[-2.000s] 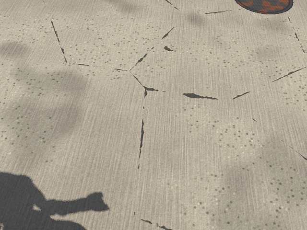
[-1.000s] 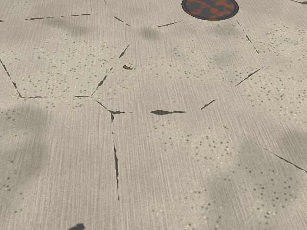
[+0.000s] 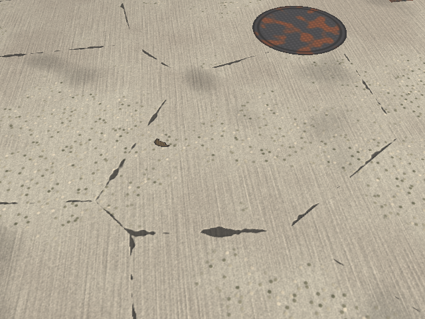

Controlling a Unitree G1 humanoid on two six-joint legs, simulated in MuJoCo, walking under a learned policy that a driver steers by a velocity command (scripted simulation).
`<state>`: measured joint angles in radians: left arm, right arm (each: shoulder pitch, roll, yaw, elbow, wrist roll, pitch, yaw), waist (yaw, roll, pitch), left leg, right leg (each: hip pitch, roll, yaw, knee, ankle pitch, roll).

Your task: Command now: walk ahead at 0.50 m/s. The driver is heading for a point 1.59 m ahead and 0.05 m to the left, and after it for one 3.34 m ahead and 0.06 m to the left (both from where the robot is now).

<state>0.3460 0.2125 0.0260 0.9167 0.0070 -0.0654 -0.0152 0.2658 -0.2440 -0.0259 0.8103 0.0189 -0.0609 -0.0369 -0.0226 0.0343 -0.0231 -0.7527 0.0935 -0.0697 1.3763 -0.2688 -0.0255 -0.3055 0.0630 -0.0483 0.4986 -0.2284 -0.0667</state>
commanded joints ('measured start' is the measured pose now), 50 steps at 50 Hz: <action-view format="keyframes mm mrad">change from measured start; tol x32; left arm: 1 -107 155 36 -96 4 -41 18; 14 84 74 24 -53 -13 -10 20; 36 -522 75 32 -192 -28 -30 -25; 42 67 305 117 -42 -1 -31 -8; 50 -168 116 52 -35 -7 -39 -10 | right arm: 1 35 -38 -15 -54 -29 -8 2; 50 32 -53 -67 87 -2 -23 17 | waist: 1 -46 -118 56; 15 -117 256 -353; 37 -55 40 102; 43 151 -249 -414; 50 6 -107 11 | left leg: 1 127 59 -22 -352 240 -29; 11 243 -40 60 -846 147 80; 13 636 -13 24 -844 187 142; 15 1142 285 -659 -1030 -59 341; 21 594 132 -209 -1188 203 240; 35 809 147 -45 -1186 360 213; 40 824 118 8 -893 878 163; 43 67 -139 -39 -76 -289 55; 50 139 65 8 -280 17 55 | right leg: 1 -184 -240 204 -300 223 -181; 12 184 -265 169 -94 257 -81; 16 -600 -75 153 798 -276 35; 29 -388 -150 84 173 360 50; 37 -396 -109 46 -12 213 3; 41 324 -122 76 -3 229 -116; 43 805 -468 766 -163 32 -314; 50 138 -283 254 -365 203 -184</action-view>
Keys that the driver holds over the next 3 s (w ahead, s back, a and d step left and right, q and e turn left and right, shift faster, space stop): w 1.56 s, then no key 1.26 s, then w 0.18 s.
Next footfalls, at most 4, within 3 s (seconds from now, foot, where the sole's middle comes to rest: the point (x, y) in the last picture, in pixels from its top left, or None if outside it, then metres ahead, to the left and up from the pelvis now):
0.26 left None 0.29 0.17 -0.77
0.82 right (235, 289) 0.61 -0.05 -0.77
1.34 left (166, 213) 0.91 0.19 -0.77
1.84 right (220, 163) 1.15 -0.02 -0.77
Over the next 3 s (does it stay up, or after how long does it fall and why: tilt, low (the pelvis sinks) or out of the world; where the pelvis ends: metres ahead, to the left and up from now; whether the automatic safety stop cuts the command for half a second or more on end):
stays up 1.10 0.09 0.00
